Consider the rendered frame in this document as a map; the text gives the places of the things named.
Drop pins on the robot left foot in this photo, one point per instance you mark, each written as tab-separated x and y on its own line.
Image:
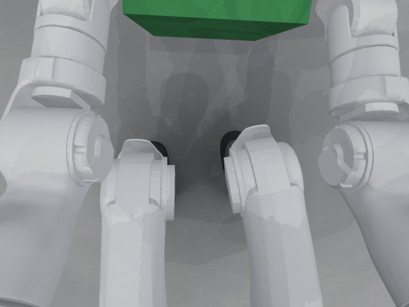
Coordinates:
161	148

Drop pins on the right robot upper arm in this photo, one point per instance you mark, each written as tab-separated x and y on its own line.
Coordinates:
368	162

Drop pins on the robot right forearm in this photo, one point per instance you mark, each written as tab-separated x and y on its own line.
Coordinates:
363	58

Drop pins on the robot left forearm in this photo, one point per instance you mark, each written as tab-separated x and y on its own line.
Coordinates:
65	69

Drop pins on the left robot upper arm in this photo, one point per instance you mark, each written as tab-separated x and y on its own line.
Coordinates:
49	157

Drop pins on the carton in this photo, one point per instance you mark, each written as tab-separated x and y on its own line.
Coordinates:
249	20

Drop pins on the right robot shin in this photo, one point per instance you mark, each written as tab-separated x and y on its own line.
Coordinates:
289	156

